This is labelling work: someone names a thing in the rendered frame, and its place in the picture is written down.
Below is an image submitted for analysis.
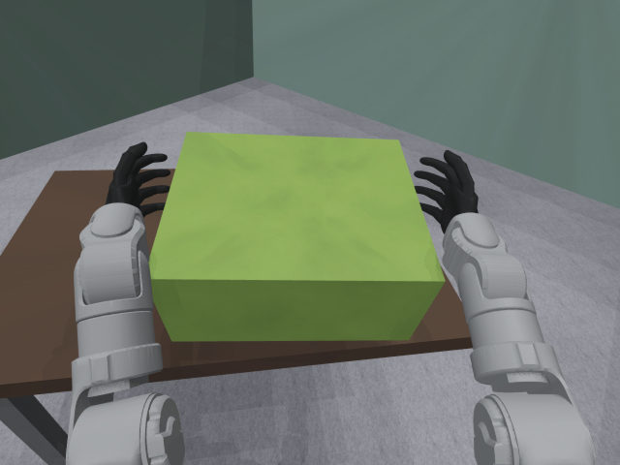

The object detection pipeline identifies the table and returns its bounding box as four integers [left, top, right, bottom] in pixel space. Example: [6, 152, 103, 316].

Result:
[0, 169, 473, 465]

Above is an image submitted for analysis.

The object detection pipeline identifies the left robot forearm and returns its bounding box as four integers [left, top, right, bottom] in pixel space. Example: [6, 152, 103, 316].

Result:
[66, 202, 163, 465]

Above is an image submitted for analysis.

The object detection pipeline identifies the robot left upper arm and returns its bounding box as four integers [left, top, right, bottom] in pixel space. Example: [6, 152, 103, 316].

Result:
[68, 392, 185, 465]

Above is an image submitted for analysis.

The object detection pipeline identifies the left robot hand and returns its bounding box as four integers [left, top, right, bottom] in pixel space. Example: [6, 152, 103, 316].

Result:
[106, 142, 171, 218]

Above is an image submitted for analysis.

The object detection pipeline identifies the right robot forearm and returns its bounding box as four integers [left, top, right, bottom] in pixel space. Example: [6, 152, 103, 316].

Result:
[442, 212, 597, 465]

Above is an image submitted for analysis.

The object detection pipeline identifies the carton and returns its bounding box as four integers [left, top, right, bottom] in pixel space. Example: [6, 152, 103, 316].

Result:
[149, 132, 446, 342]

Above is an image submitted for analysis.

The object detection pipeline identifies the right robot hand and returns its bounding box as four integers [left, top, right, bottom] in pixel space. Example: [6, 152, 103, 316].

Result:
[414, 150, 479, 234]

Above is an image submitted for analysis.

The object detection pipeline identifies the robot right upper arm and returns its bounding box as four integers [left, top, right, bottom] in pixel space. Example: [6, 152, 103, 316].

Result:
[473, 394, 595, 465]

